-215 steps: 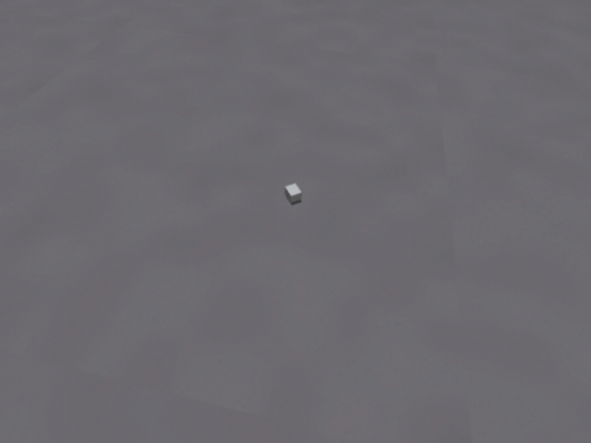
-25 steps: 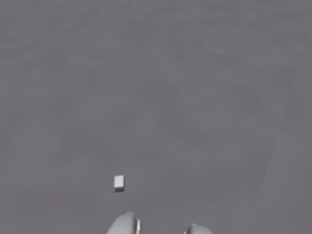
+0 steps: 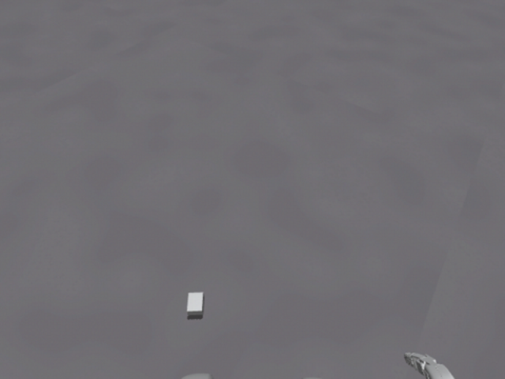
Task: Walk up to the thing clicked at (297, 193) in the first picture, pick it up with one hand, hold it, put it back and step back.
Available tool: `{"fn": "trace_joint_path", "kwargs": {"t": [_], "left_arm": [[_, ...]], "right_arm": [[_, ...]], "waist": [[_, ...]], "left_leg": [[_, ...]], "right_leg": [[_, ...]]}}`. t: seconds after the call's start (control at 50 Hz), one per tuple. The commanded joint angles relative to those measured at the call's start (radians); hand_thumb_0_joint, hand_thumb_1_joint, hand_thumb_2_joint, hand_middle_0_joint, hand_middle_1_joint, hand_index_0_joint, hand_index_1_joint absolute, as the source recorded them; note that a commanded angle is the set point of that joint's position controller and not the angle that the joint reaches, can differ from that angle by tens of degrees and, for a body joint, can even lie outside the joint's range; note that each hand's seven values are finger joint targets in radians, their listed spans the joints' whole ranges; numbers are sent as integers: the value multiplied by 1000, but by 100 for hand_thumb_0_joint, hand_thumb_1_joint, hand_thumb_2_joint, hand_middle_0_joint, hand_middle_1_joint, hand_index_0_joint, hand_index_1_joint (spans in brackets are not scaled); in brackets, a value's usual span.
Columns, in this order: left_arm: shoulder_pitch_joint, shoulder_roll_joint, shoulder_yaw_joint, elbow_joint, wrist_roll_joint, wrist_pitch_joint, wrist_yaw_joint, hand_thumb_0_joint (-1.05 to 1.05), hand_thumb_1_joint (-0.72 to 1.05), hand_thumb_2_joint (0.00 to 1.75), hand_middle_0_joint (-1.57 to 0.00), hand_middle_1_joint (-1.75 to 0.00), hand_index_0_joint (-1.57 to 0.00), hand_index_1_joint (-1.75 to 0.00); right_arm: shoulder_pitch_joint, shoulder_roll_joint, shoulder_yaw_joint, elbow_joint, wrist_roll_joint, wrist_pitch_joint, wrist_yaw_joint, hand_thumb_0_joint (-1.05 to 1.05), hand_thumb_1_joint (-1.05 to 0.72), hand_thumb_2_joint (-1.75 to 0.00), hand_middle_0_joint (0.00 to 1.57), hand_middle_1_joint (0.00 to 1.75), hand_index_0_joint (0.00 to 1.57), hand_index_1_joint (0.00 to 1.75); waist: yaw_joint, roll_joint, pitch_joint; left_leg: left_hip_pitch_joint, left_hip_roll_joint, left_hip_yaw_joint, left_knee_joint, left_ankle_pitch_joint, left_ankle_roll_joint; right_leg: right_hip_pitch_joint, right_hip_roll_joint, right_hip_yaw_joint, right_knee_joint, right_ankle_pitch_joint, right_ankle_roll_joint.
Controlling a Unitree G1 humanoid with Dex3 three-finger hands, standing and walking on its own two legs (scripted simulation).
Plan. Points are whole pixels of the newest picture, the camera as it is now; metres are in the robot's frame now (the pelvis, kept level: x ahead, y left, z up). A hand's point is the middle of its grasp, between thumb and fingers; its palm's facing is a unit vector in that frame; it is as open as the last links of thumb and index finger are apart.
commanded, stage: walk up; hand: left
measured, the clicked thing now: (195, 303) +0.46 +0.21 -0.73
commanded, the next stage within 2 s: stand in 0.88 s
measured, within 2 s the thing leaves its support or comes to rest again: neither
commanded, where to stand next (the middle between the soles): +0.11 +0.02 m, yaw -2 degrees
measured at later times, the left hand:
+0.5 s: hand out of the picture +0.10 +0.25 -0.13, palm faces -0.05 -0.93 -0.37, open 7.4 cm
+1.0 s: hand out of the picture +0.12 +0.25 -0.13, palm faces -0.06 -0.94 -0.35, open 7.4 cm
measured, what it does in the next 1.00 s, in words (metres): stands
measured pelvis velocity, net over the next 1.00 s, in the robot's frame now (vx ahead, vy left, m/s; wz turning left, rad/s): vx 0.02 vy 0.00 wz -0.03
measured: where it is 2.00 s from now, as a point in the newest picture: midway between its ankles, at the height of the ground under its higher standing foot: outside the picture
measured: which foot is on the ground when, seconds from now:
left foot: down 0.00-1.00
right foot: down 0.00-1.00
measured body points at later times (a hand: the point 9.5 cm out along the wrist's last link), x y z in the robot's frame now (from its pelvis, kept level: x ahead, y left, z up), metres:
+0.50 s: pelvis +0.01 -0.01 +0.02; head +0.02 -0.01 +0.47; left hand +0.11 +0.30 -0.10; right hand +0.10 -0.32 -0.10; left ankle +0.03 +0.11 -0.72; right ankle +0.02 -0.15 -0.72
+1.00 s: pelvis +0.02 +0.00 +0.03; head +0.04 +0.00 +0.48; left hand +0.12 +0.30 -0.11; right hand +0.09 -0.31 -0.11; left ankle +0.03 +0.11 -0.72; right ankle +0.02 -0.15 -0.72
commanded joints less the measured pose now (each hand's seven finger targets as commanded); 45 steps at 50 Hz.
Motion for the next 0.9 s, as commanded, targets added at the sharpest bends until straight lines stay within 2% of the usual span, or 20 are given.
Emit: {"fn": "trace_joint_path", "kwargs": {"t": [0.0,0.04,0.08,0.12,0.28,0.36,0.4,0.44,0.64,0.7,0.82,0.86,0.88], "left_arm": [[-29,206,46,-26,-1,-34,10,0,90,90,-20,-30,-20,-30],[-37,208,45,-10,-7,-39,10,0,90,90,-20,-30,-20,-30],[-53,216,45,-4,-9,-41,11,0,90,90,-20,-30,-20,-30],[-75,214,43,7,-10,-40,13,0,90,90,-20,-30,-20,-30],[-122,198,36,36,-3,-29,10,0,90,90,-20,-30,-20,-30],[-139,200,39,48,1,-28,10,0,90,90,-20,-30,-20,-30],[-147,195,41,52,1,-30,10,0,90,90,-20,-30,-20,-30],[-148,195,42,53,3,-29,9,0,90,90,-20,-30,-20,-30],[-162,183,44,51,5,-19,7,0,90,90,-20,-30,-20,-30],[-160,178,47,47,4,-17,7,0,90,90,-20,-30,-20,-30],[-163,173,44,48,3,-13,8,0,90,90,-20,-30,-20,-30],[-159,157,43,57,-5,-5,5,0,90,90,-20,-30,-20,-30],[-160,151,42,54,-5,-3,4,0,90,90,-20,-30,-20,-30]], "right_arm": [[-84,-248,-43,-46,-5,-28,-8,0,-90,-90,20,30,20,30],[-96,-230,-36,-28,-2,-30,-9,0,-90,-90,20,30,20,30],[-85,-226,-34,-9,1,-32,-11,0,-90,-90,20,30,20,30],[-85,-219,-35,8,4,-31,-12,0,-90,-90,20,30,20,30],[-98,-209,-39,46,2,-23,-9,0,-90,-90,20,30,20,30],[-101,-205,-37,64,0,-21,-7,0,-90,-90,20,30,20,30],[-89,-198,-35,73,1,-21,-6,0,-90,-90,20,30,20,30],[-89,-203,-37,74,-3,-21,-6,0,-90,-90,20,30,20,30],[-75,-204,-40,80,-7,-24,-10,0,-90,-90,20,30,20,30],[-61,-207,-41,80,-7,-27,-12,0,-90,-90,20,30,20,30],[-55,-204,-44,74,-9,-26,-13,0,-90,-90,20,30,20,30],[-71,-188,-37,75,-7,-33,-18,0,-90,-90,20,30,20,30],[-71,-194,-37,76,-7,-39,-20,0,-90,-90,20,30,20,30]], "waist": [[-1,23,-88],[-1,41,-95],[-9,32,-126],[-15,20,-130],[-22,-17,-122],[-25,-25,-103],[-25,-30,-119],[-25,-28,-118],[-24,-17,-99],[-25,-3,-127],[-29,-7,-114],[-34,-30,-122],[-30,-21,-123]], "left_leg": [[10,169,-227,-297,-58,83],[42,129,-174,-287,25,44],[114,110,-136,-265,152,32],[146,109,-123,-267,222,30],[182,106,-101,-338,157,20],[204,100,-87,-353,152,11],[218,103,-85,-353,185,9],[224,100,-78,-357,175,6],[202,108,-83,-392,154,6],[210,115,-81,-397,182,7],[217,111,-75,-393,212,6],[219,135,-107,-427,232,4],[221,138,-107,-425,274,5]], "right_leg": [[69,-2,45,-150,18,-53],[94,-34,77,-191,118,-61],[97,-60,93,-202,224,-62],[100,-66,89,-223,264,-56],[128,-78,97,-309,217,-47],[106,-84,112,-352,192,-45],[127,-86,114,-359,205,-44],[125,-89,116,-366,211,-43],[135,-69,105,-365,201,-38],[167,-72,98,-345,239,-40],[156,-69,93,-345,264,-34],[159,-67,89,-350,241,-33],[179,-70,91,-352,261,-32]]}}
